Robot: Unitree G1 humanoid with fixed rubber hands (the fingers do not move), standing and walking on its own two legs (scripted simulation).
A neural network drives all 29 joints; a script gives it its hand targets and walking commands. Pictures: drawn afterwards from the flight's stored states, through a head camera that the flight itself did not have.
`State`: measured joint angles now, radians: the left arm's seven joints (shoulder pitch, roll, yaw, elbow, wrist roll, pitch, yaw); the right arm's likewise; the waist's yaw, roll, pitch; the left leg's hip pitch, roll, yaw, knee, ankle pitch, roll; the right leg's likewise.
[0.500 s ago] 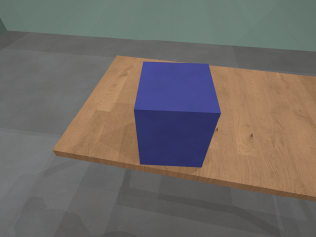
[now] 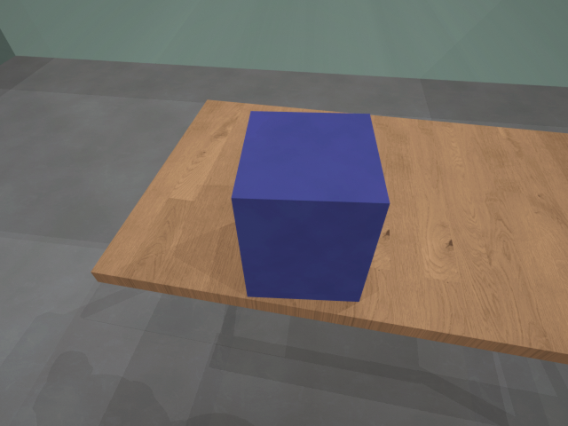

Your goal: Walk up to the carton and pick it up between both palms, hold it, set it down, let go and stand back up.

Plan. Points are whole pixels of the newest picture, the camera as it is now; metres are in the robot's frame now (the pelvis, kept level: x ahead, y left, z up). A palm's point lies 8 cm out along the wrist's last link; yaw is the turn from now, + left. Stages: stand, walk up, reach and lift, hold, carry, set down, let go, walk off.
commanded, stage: walk up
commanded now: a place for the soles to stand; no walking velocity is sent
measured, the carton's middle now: (306, 208) +0.46 -0.02 +0.04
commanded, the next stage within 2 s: reach and lift in 0.54 s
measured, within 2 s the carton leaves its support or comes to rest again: neither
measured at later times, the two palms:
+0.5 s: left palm out of the picture +0.01 +0.25 -0.14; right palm out of the picture +0.00 -0.24 -0.14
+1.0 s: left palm (142, 422) +0.17 +0.22 -0.08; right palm (476, 418) +0.17 -0.25 -0.09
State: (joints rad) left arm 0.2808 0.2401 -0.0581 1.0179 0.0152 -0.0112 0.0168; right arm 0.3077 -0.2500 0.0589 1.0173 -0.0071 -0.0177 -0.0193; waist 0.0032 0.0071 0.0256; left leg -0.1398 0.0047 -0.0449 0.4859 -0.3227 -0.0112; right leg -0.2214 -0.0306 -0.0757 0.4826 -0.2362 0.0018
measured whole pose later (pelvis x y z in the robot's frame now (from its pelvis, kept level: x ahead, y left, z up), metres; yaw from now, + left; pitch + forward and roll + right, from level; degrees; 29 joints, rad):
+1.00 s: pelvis +0.01 +0.00 +0.00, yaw +0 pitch +3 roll +0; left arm 0.11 0.15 0.05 0.46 0.13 0.58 -0.10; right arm 0.07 -0.28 -0.02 0.69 0.03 0.25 0.04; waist 0.00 0.01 -0.05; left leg -0.21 0.00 -0.03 0.47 -0.32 -0.01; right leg -0.30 -0.04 -0.07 0.48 -0.24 0.01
